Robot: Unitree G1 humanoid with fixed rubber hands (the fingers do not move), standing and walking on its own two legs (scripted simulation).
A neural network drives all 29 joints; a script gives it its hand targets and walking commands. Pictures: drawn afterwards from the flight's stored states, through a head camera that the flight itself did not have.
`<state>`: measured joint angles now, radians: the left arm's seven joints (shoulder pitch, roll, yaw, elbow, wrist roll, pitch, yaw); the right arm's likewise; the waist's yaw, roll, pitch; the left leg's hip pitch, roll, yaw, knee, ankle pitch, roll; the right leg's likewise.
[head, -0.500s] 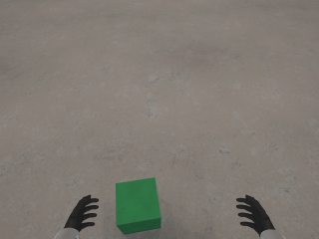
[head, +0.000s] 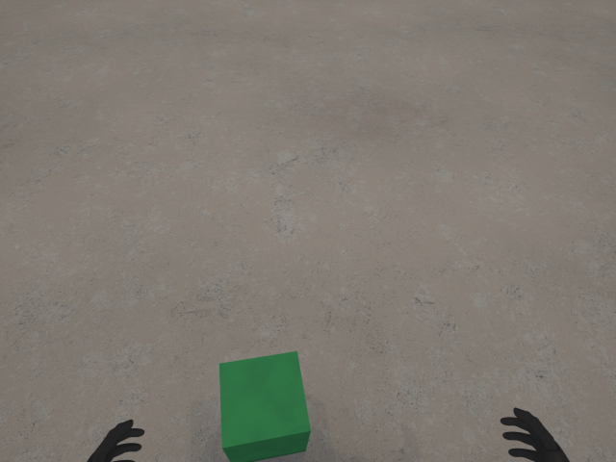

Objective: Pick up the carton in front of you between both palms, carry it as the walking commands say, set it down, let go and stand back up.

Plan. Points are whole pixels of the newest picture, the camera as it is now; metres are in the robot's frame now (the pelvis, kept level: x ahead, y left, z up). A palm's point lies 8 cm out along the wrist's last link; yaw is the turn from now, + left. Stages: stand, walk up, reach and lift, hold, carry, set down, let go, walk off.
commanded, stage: stand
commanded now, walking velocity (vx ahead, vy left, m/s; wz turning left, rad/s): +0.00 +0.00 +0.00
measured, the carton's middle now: (264, 409) +0.35 +0.11 -0.64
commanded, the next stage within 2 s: none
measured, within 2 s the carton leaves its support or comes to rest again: neither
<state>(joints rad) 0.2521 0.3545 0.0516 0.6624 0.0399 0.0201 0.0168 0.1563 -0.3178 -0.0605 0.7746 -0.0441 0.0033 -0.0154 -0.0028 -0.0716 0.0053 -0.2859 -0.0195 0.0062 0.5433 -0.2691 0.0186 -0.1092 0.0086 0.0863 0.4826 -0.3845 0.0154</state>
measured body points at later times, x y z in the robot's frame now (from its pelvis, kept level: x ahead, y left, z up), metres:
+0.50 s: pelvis -0.01 +0.00 +0.00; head +0.00 +0.02 +0.45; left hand +0.11 +0.30 -0.11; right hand +0.11 -0.30 -0.09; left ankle +0.01 +0.11 -0.73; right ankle -0.08 -0.14 -0.73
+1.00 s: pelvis -0.02 +0.00 +0.01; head -0.02 +0.02 +0.46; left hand +0.07 +0.31 -0.11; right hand +0.08 -0.31 -0.10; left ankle +0.01 +0.11 -0.73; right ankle -0.08 -0.14 -0.73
